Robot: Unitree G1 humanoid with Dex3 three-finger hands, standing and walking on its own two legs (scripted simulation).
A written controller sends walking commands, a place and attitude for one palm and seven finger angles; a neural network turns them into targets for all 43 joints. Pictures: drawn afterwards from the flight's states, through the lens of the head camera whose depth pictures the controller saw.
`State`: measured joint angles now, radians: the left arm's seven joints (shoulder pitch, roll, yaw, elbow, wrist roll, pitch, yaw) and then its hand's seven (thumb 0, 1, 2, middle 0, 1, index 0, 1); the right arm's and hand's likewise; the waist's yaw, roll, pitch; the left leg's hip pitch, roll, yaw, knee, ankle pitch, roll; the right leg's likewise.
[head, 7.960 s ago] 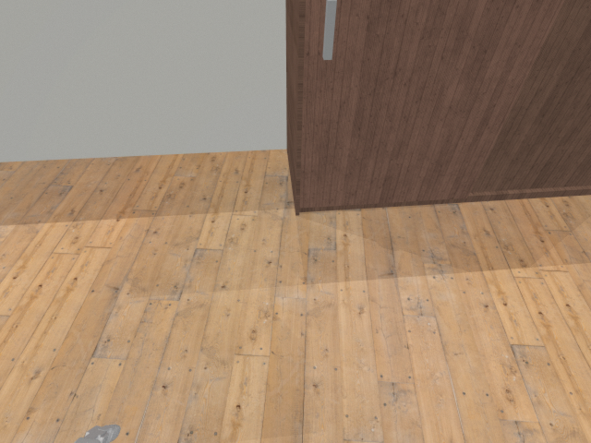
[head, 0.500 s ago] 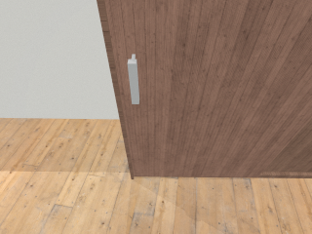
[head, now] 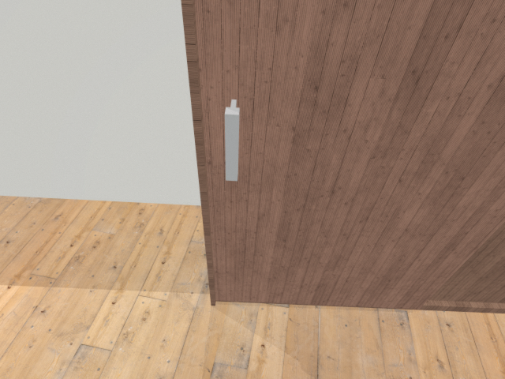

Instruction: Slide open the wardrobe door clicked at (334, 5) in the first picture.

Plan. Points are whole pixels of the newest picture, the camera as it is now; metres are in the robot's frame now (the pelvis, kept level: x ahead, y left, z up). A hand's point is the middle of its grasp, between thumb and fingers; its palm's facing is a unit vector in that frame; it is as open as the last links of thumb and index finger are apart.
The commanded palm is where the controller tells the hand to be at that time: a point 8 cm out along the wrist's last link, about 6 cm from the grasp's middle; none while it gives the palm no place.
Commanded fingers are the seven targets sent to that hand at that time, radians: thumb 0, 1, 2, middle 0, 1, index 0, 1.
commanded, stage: look again from close up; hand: left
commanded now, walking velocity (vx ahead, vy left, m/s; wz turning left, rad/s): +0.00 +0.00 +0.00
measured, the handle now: (232, 140) +0.56 +0.08 +0.10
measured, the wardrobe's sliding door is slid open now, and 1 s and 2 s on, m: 0.00 0.00 0.00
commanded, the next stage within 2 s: none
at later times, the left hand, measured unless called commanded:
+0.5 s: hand out of the picture +0.01 +0.24 -0.16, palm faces -0.01 -0.96 -0.29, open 7.4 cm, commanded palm none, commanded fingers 0.00 0.90 0.90 -0.20 -0.30 -0.20 -0.30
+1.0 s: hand out of the picture -0.08 +0.17 -0.17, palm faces +0.03 -0.99 -0.16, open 7.4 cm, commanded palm none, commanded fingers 0.00 0.90 0.90 -0.20 -0.30 -0.20 -0.30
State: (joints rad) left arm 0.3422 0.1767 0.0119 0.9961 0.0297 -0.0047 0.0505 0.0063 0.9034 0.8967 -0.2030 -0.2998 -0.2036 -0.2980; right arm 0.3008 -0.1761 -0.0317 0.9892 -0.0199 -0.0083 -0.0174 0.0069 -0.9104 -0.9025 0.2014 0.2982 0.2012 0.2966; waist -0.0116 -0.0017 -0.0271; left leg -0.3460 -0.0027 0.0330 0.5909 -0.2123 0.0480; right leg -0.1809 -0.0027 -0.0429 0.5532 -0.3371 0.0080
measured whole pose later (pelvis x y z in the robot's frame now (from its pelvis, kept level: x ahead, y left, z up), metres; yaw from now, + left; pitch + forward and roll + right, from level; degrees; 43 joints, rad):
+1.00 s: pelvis -0.03 +0.01 +0.01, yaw +0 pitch -3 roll -2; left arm 0.44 0.14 -0.02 1.07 0.03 0.00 0.04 0.00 0.90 0.90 -0.20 -0.30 -0.20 -0.30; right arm 0.31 -0.14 -0.01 1.10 -0.01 0.03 0.00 0.01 -0.91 -0.90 0.20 0.30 0.20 0.30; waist 0.00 0.00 -0.01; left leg -0.30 -0.03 0.04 0.42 -0.08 0.05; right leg -0.16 -0.02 -0.04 0.44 -0.23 0.03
